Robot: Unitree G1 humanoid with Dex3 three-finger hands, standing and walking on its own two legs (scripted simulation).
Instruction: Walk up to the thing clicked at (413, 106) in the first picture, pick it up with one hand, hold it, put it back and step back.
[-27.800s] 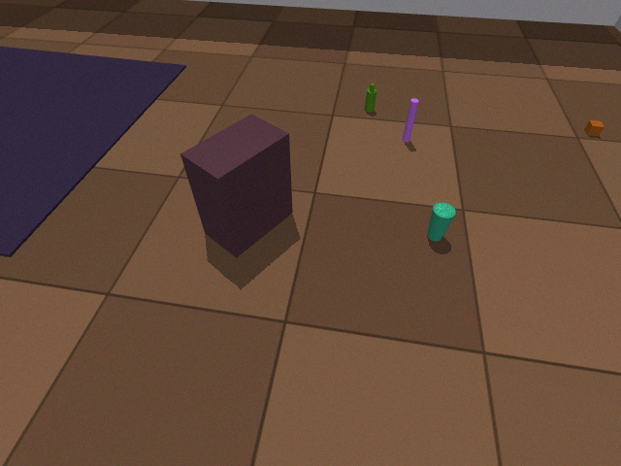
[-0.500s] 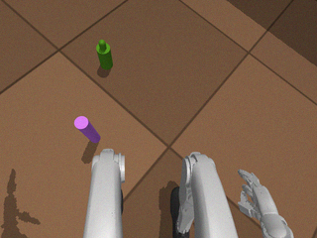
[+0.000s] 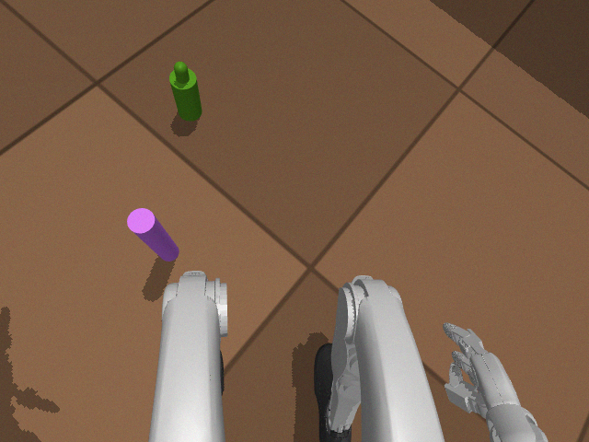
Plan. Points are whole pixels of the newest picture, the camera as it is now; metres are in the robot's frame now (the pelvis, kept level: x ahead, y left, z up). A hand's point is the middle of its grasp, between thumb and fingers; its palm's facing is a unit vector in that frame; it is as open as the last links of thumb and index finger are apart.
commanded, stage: go down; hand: left
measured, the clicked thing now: (157, 239) +0.41 +0.25 -0.29
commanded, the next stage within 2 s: approach in 0.40 s
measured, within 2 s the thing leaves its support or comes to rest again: neither
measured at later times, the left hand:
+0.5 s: hand out of the picture +0.32 +0.43 +0.00, palm faces +0.23 -0.97 -0.11, open 17.7 cm
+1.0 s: hand (50, 253) +0.35 +0.37 -0.17, palm faces +0.17 -0.99 +0.03, open 17.4 cm
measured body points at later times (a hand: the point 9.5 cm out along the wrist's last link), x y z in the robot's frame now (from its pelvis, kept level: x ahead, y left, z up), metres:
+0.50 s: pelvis +0.00 +0.00 -0.01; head +0.19 +0.07 +0.39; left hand +0.30 +0.48 +0.01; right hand +0.19 -0.26 -0.11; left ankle +0.09 +0.13 -0.38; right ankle +0.09 -0.12 -0.38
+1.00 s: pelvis -0.01 +0.00 -0.09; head +0.21 +0.11 +0.29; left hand +0.33 +0.42 -0.17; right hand +0.19 -0.26 -0.17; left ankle +0.08 +0.13 -0.38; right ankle +0.09 -0.12 -0.38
